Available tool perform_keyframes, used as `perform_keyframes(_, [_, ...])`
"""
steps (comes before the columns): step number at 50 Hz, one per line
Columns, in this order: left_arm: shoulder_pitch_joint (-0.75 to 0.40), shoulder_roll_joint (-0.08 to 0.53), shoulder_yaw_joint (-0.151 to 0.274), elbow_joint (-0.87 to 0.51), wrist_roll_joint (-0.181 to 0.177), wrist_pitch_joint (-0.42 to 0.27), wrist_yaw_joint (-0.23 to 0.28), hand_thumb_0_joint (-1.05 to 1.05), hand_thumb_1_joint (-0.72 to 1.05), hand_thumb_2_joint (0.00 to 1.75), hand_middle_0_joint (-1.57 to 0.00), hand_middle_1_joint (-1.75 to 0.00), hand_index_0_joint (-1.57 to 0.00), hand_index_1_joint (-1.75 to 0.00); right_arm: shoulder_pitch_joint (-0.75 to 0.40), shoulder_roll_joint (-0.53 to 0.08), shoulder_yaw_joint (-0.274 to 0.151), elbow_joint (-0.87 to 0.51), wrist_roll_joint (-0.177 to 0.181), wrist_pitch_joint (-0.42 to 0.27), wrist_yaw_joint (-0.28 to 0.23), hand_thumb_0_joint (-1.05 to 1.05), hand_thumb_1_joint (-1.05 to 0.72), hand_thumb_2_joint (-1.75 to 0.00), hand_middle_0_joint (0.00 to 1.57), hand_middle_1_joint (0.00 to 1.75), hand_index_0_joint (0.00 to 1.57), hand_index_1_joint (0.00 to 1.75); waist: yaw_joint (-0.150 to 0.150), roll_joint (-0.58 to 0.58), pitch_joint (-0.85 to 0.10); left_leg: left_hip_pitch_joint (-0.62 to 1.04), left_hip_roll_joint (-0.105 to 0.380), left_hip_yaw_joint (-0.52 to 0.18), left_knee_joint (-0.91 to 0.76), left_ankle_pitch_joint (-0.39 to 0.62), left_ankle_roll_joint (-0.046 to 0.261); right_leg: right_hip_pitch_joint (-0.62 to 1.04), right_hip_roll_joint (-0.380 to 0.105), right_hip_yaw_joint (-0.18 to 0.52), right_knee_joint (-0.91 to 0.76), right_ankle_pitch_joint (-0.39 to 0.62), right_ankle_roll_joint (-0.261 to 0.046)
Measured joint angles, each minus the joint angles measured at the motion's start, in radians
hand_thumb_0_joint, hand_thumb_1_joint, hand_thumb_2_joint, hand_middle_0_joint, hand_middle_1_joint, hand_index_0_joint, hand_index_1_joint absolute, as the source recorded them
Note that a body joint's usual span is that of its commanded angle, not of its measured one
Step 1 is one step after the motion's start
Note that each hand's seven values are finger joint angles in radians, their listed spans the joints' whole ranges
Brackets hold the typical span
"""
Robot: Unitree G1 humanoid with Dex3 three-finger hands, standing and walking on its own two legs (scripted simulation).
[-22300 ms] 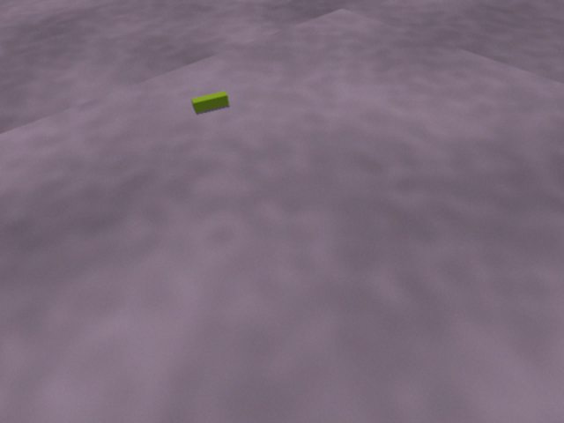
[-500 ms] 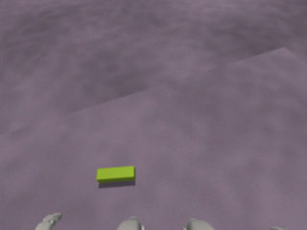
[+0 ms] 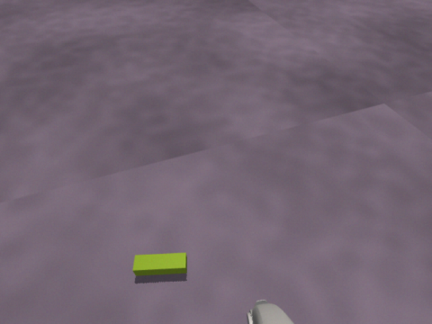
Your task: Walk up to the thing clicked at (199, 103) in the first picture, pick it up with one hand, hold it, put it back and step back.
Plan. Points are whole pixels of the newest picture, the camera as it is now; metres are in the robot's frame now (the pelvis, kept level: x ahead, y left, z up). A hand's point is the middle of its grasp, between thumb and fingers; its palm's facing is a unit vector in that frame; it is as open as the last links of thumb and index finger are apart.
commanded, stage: walk up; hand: left
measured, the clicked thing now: (161, 264) +0.53 +0.24 -0.74
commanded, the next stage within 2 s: none
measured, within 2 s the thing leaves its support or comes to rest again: neither
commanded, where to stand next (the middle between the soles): +0.12 -0.01 m, yaw -2 degrees
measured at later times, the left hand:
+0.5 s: hand out of the picture +0.15 +0.26 -0.17, palm faces +0.01 -0.93 -0.36, open 7.4 cm
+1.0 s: hand out of the picture +0.07 +0.25 -0.14, palm faces -0.02 -0.88 -0.47, open 7.4 cm
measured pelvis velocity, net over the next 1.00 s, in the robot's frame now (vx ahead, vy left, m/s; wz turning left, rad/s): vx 0.04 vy -0.03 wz -0.02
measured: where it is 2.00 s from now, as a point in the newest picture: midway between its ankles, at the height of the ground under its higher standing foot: outside the picture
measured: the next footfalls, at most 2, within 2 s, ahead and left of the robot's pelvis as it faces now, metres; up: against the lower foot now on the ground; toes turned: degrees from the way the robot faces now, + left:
right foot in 0.14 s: +0.16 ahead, -0.14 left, +0.00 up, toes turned -2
right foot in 0.68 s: +0.05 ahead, -0.15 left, +0.00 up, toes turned -4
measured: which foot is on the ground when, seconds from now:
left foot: down 0.00-0.70, up 0.72-1.00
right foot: up 0.00-0.12, down 0.14-0.40, up 0.42-0.66, down 0.68-1.00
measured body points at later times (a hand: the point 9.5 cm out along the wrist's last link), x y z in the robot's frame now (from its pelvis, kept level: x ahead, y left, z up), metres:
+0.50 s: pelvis -0.01 +0.00 -0.03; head +0.04 +0.02 +0.42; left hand +0.15 +0.31 -0.14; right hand +0.07 -0.31 -0.14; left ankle +0.00 +0.12 -0.74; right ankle +0.05 -0.14 -0.69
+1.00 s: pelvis +0.04 -0.03 -0.01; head +0.09 -0.06 +0.44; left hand +0.07 +0.30 -0.11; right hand +0.10 -0.35 -0.15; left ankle +0.14 +0.12 -0.70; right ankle +0.01 -0.15 -0.74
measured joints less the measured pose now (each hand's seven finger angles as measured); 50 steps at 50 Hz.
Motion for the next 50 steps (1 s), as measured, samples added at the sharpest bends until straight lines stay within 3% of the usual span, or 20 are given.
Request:
perform_keyframes(4, [-0.027,-0.016,-0.01,0.012,-0.022,0.002,0.03,0.01,0.9,0.9,-0.21,-0.3,-0.2,-0.3,-0.028,-0.01,0.002,-0.013,-0.001,0.048,-0.006,0.01,-0.91,-0.89,0.2,0.3,0.2,0.3,0.003,0.017,0.03,-0.011,0.016,0.01,0.066,-0.053,-0.01,0.085,-0.027,-0.042,-0.181,0.018,0.001])
perform_keyframes(7, [-0.055,-0.034,-0.018,0.012,-0.024,-0.01,0.059,0.01,0.9,0.9,-0.21,-0.3,-0.2,-0.3,-0.072,-0.013,0.002,-0.038,0.018,0.083,-0.009,0.01,-0.91,-0.9,0.2,0.3,0.2,0.3,0.007,0.04,0.043,-0.068,0.028,0.016,0.211,-0.142,-0.022,0.191,-0.016,-0.088,-0.337,0.114,-0.003])
perform_keyframes(9, [-0.105,-0.065,-0.023,0.008,-0.014,-0.018,0.067,0.0,0.9,0.9,-0.21,-0.3,-0.2,-0.3,-0.133,-0.015,0.005,-0.041,0.036,0.092,-0.02,0.01,-0.91,-0.9,0.2,0.3,0.2,0.3,0.011,0.087,0.079,-0.134,0.041,-0.035,0.345,-0.186,-0.013,0.177,0.011,-0.105,-0.305,0.093,-0.001])
perform_keyframes(12, [-0.169,-0.094,-0.047,-0.021,-0.009,-0.022,0.064,0.0,0.9,0.9,-0.21,-0.3,-0.2,-0.3,-0.202,-0.004,0.015,-0.052,0.043,0.093,-0.028,0.01,-0.91,-0.9,0.2,0.3,0.2,0.3,0.023,0.098,0.098,-0.225,0.001,-0.088,0.498,-0.292,-0.011,0.147,-0.004,-0.102,-0.273,0.076,-0.007])
perform_keyframes(16, [-0.235,-0.109,-0.06,-0.051,0.008,-0.009,0.059,0.0,0.9,0.9,-0.21,-0.3,-0.2,-0.3,-0.251,0.008,0.028,-0.044,0.044,0.073,-0.022,0.0,-0.91,-0.89,0.2,0.3,0.2,0.3,0.031,0.084,0.076,-0.259,0.01,-0.065,0.456,-0.246,-0.025,0.11,-0.037,-0.098,-0.243,0.069,0.0])
perform_keyframes(19, [-0.274,-0.096,-0.056,-0.068,0.004,0.019,0.055,0.0,0.9,0.9,-0.21,-0.3,-0.2,-0.3,-0.264,0.017,0.031,-0.028,0.029,0.052,-0.025,0.0,-0.91,-0.89,0.2,0.3,0.2,0.3,0.036,0.043,0.064,-0.23,-0.001,-0.026,0.322,-0.11,-0.032,0.065,-0.066,-0.08,-0.174,0.044,0.013])
perform_keyframes(20, [-0.282,-0.089,-0.05,-0.069,-0.001,0.029,0.056,0.0,0.9,0.9,-0.21,-0.3,-0.2,-0.3,-0.268,0.024,0.032,-0.022,0.021,0.05,-0.026,0.0,-0.91,-0.89,0.2,0.3,0.2,0.3,0.041,0.021,0.064,-0.232,-0.011,-0.012,0.326,-0.106,-0.03,0.052,-0.066,-0.054,-0.148,0.02,0.003])
perform_keyframes(23, [-0.292,-0.076,-0.034,-0.057,-0.003,0.059,0.061,0.0,0.9,0.9,-0.21,-0.3,-0.2,-0.3,-0.269,0.027,0.034,-0.011,0.01,0.045,-0.029,0.0,-0.91,-0.89,0.2,0.3,0.2,0.3,0.023,0.028,0.063,-0.247,0.01,-0.033,0.339,-0.108,-0.022,0.014,0.026,0.012,0.052,-0.203,-0.02])
perform_keyframes(25, [-0.288,-0.056,-0.02,-0.054,-0.005,0.066,0.058,0.0,0.9,0.9,-0.21,-0.3,-0.2,-0.3,-0.262,0.032,0.034,-0.004,0.006,0.032,-0.041,0.0,-0.91,-0.89,0.2,0.3,0.2,0.3,0.026,0.016,0.066,-0.243,0.021,-0.038,0.311,-0.089,-0.026,0.01,0.067,0.042,0.168,-0.221,-0.03])
perform_keyframes(28, [-0.239,-0.03,-0.003,-0.044,0.003,0.052,0.034,0.0,0.9,0.9,-0.21,-0.3,-0.2,-0.3,-0.235,0.024,0.022,-0.004,-0.003,0.008,-0.04,0.0,-0.91,-0.89,0.2,0.3,0.2,0.3,0.036,0.001,0.049,-0.228,0.039,-0.029,0.27,-0.074,-0.029,0.073,0.053,0.014,0.125,-0.22,-0.029])
perform_keyframes(32, [-0.136,-0.004,0.005,-0.01,0.018,0.035,-0.003,0.0,0.9,0.9,-0.21,-0.3,-0.2,-0.3,-0.175,-0.013,-0.002,-0.041,-0.018,-0.006,-0.017,0.0,-0.9,-0.89,0.2,0.3,0.21,0.3,0.03,0.008,0.011,-0.189,0.077,-0.004,0.237,-0.088,-0.016,0.183,0.017,-0.053,-0.035,-0.308,-0.021])
perform_keyframes(34, [-0.1,-0.001,0.005,0.004,0.019,0.016,-0.007,0.0,0.9,0.9,-0.21,-0.3,-0.2,-0.3,-0.147,-0.039,-0.01,-0.056,-0.017,-0.002,-0.008,0.0,-0.9,-0.89,0.2,0.3,0.21,0.3,0.024,0.023,0.006,-0.177,0.098,-0.002,0.239,-0.096,-0.025,0.244,0.009,-0.082,-0.174,-0.279,-0.031])
perform_keyframes(36, [-0.078,-0.014,0.005,0.003,0.019,-0.019,0.0,0.0,0.9,0.9,-0.21,-0.3,-0.2,-0.3,-0.124,-0.069,-0.019,-0.057,-0.008,0.017,-0.005,0.0,-0.9,-0.89,0.2,0.3,0.2,0.3,0.012,0.072,0.023,-0.196,0.128,-0.047,0.323,-0.113,-0.008,0.298,0.036,-0.126,-0.264,-0.091,-0.022])
perform_keyframes(38, [-0.039,-0.021,0.002,-0.015,0.019,-0.05,0.008,0.0,0.9,0.9,-0.21,-0.3,-0.2,-0.3,-0.112,-0.07,-0.02,-0.04,0.0,0.048,-0.009,0.0,-0.91,-0.89,0.2,0.3,0.2,0.3,0.027,0.073,0.019,-0.256,0.074,-0.11,0.49,-0.169,-0.002,0.316,0.035,-0.129,-0.265,-0.096,-0.024])
perform_keyframes(41, [0.011,-0.042,-0.014,-0.023,0.005,-0.07,0.018,0.0,0.9,0.9,-0.21,-0.3,-0.2,-0.3,-0.104,-0.073,-0.018,-0.037,0.012,0.057,0.001,0.01,-0.91,-0.9,0.2,0.3,0.2,0.3,0.044,0.087,0.018,-0.342,0.015,-0.146,0.612,-0.131,-0.006,0.377,0.025,-0.127,-0.336,-0.088,-0.024])
perform_keyframes(46, [0.048,-0.06,-0.035,-0.028,-0.003,-0.073,0.053,0.0,0.9,0.9,-0.21,-0.3,-0.2,-0.3,-0.128,-0.068,-0.024,-0.07,0.013,0.073,0.008,0.01,-0.91,-0.9,0.2,0.3,0.2,0.3,0.051,0.129,0.046,-0.437,0.001,-0.177,0.557,-0.052,-0.034,0.432,0.009,-0.137,-0.387,-0.079,-0.015])
perform_keyframes(50, [0.004,-0.063,-0.038,-0.056,-0.009,-0.027,0.075,0.0,0.9,0.9,-0.21,-0.3,-0.2,-0.3,-0.186,-0.036,-0.009,-0.091,0.028,0.099,-0.006,0.01,-0.91,-0.9,0.2,0.3,0.2,0.3,0.058,0.126,0.092,-0.434,-0.004,-0.146,0.459,-0.023,-0.036,0.398,-0.021,-0.133,-0.325,-0.113,-0.002])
